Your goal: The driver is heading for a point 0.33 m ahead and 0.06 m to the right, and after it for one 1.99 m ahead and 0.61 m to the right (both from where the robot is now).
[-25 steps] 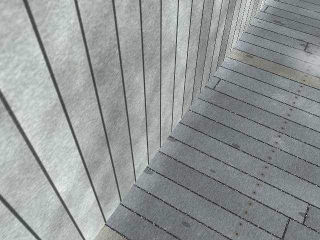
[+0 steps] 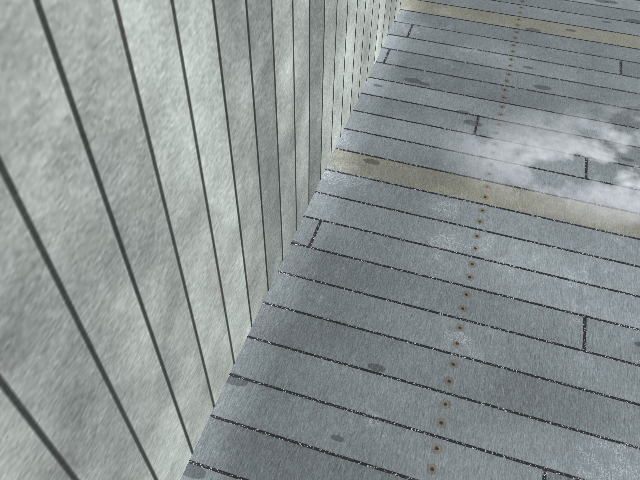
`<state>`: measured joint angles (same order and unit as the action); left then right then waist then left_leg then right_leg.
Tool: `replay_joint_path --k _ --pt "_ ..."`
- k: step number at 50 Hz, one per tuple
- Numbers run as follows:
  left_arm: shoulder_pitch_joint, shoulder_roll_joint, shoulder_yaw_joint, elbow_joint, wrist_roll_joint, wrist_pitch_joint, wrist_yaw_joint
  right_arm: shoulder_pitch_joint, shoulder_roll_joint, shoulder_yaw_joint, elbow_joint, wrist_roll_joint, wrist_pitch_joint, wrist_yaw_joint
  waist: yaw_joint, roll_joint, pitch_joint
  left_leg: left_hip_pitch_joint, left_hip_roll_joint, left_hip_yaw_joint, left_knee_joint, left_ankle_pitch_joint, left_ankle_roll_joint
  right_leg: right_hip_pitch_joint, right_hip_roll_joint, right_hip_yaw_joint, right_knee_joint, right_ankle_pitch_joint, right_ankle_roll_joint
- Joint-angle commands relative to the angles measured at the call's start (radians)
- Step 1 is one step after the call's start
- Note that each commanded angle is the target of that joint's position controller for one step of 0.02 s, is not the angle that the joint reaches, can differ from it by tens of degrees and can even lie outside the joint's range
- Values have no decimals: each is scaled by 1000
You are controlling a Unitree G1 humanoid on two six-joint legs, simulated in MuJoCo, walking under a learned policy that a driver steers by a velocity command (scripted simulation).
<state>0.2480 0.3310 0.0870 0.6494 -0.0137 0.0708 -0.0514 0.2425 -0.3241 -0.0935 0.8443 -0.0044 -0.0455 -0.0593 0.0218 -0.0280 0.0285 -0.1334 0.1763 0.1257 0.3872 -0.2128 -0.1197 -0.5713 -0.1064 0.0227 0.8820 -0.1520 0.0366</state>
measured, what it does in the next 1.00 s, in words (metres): walks ahead, turning right: right foot, then left foot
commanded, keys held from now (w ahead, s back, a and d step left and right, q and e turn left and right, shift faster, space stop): w+e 0.18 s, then e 0.20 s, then no key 0.62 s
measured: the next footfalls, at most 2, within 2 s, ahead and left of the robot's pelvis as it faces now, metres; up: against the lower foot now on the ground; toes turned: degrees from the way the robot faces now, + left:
right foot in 0.08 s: +0.13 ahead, -0.16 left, +0.00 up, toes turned -5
left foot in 0.52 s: +0.44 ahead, -0.06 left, +0.00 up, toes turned -20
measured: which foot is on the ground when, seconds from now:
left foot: down 0.00-0.08, up 0.10-0.50, down 0.52-1.00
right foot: up 0.00-0.06, down 0.08-0.54, up 0.56-0.82, down 0.84-1.00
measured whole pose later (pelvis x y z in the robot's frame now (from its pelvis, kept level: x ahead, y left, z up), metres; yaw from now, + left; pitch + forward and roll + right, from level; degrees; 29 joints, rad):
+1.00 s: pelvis +0.32 -0.17 +0.00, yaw -20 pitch -1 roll +1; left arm 0.22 0.25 0.04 0.81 0.00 0.01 0.03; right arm 0.14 -0.26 -0.02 0.93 -0.02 -0.03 0.00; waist -0.04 0.01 0.04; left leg -0.24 0.01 -0.01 0.47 -0.20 -0.03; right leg -0.21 -0.01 0.07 0.54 -0.31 0.02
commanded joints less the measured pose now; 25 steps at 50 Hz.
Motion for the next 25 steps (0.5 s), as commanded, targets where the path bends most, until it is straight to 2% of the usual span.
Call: replay_joint_path --k 1,2,3,4,5,6,7,8,9,10,11,12,13,14,15,16,17,18,20,21,22,24,25 --pt "148 55 27 -13 -9 -14 -7 -170 -220 -48 -85 16 9 8 122 249 -54 -160 141 -21 -150 -114 169 308 36 -109 -73 -59 -34" --pt "193 62 33 14 -11 -18 -3 -193 -193 -41 -85 21 17 10 149 211 -44 -176 129 -1 -73 -150 158 356 55 -134 -129 -89 -58" --pt "260 76 43 54 0 -24 0 -186 -147 -23 -87 24 21 15 172 129 -19 -209 102 19 107 -94 155 414 113 -158 -222 -148 -99" --pt "398 108 59 113 13 -35 7 -169 -83 0 -96 7 24 21 217 -98 12 -291 20 45 484 -196 140 487 158 -119 -368 -132 -141" --pt "337 217 53 77 22 -56 8 -74 24 38 -108 -60 18 22 73 -427 73 -580 -84 -14 846 -420 96 481 16 254 -389 62 -216" --pt "277 352 73 4 9 -88 7 -6 18 38 -185 -44 -28 22 -2 -636 -81 -761 -164 -154 1032 -460 118 577 -125 786 -704 -318 -390" --pt "278 256 54 -8 12 -121 4 -160 -82 21 -199 19 -71 34 60 -355 -49 -867 -128 -218 1095 -364 148 600 -205 919 -781 -540 -400" --pt "253 176 29 -4 6 -147 8 -208 -126 7 -181 37 -94 48 51 -114 -22 -872 -87 -242 1021 -244 174 577 -211 828 -691 -550 -352" --pt "202 160 23 -11 17 -157 7 -201 -126 5 -151 -5 -91 43 33 -13 -18 -767 -67 -241 926 -130 167 486 -161 691 -636 -406 -307" --pt "156 146 15 -24 32 -167 12 -170 -136 -5 -131 -26 -81 42 9 6 -11 -713 -61 -257 844 -66 141 457 -169 644 -617 -196 -280" --pt "134 144 11 -30 26 -165 27 -174 -147 -8 -131 -23 -77 36 -5 -26 -9 -639 -54 -257 776 -37 129 433 -144 546 -608 35 -244" --pt "149 142 13 -21 25 -164 43 -184 -138 -6 -136 -26 -71 38 -3 -61 -26 -608 -68 -238 725 -8 121 455 -121 465 -602 231 -209" --pt "179 135 11 -6 25 -165 54 -202 -118 -1 -140 -14 -66 42 1 -59 -38 -577 -96 -209 674 2 112 471 -99 392 -584 406 -216" --pt "189 118 7 3 17 -154 68 -228 -110 0 -151 -10 -65 48 3 -47 -45 -555 -121 -182 603 23 102 473 -72 317 -566 539 -213" --pt "199 113 7 12 11 -143 80 -257 -86 7 -157 -12 -62 55 10 -46 -46 -532 -143 -162 512 54 97 477 -43 268 -551 615 -197" --pt "228 101 6 31 -2 -132 90 -285 -54 14 -157 -5 -57 62 19 -55 -49 -518 -168 -150 424 94 96 492 -25 241 -535 652 -175" --pt "242 123 15 43 -11 -124 99 -314 -39 19 -164 -13 -54 69 36 -77 -38 -506 -185 -148 338 157 94 485 -13 225 -533 675 -157" --pt "247 125 18 52 -11 -116 107 -343 -34 21 -168 -13 -52 77 47 -84 -37 -486 -199 -143 274 195 94 486 -6 223 -524 667 -140" --pt "219 146 33 49 -16 -118 106 -344 -56 15 -166 -10 -50 78 50 -91 -46 -383 -217 -119 170 282 88 438 8 222 -534 607 -125" --pt "222 142 35 57 -13 -115 105 -331 -53 13 -158 -18 -47 78 47 -87 -45 -321 -228 -113 148 307 80 418 13 240 -539 515 -132" --pt "218 132 36 64 -17 -110 102 -310 -70 10 -148 -20 -49 71 44 -111 -29 -270 -230 -125 108 310 77 423 24 261 -553 441 -137" --pt "173 105 35 64 -6 -116 93 -219 -124 -11 -114 -20 -57 52 3 -136 -35 -210 -230 -138 64 264 101 498 30 286 -477 516 -147" --pt "138 89 32 58 -9 -118 90 -148 -139 -17 -89 -29 -67 45 -34 -129 -62 -160 -221 -126 -2 326 117 549 53 271 -387 561 -133"
Keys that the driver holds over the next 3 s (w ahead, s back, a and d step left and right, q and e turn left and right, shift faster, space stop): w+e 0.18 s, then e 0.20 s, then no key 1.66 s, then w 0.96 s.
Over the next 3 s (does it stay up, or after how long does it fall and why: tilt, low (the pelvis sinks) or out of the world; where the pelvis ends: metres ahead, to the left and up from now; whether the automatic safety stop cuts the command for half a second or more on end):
stays up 0.70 -0.36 0.01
